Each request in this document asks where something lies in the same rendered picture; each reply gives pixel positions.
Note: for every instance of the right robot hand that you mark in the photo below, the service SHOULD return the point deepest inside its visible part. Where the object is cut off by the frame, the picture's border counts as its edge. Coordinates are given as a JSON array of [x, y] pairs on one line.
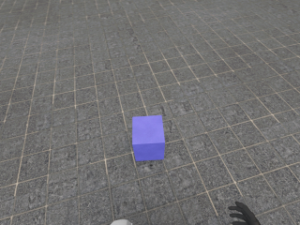
[[246, 215]]

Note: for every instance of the carton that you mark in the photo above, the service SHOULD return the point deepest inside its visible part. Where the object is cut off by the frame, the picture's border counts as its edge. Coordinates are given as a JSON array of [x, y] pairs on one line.
[[148, 139]]

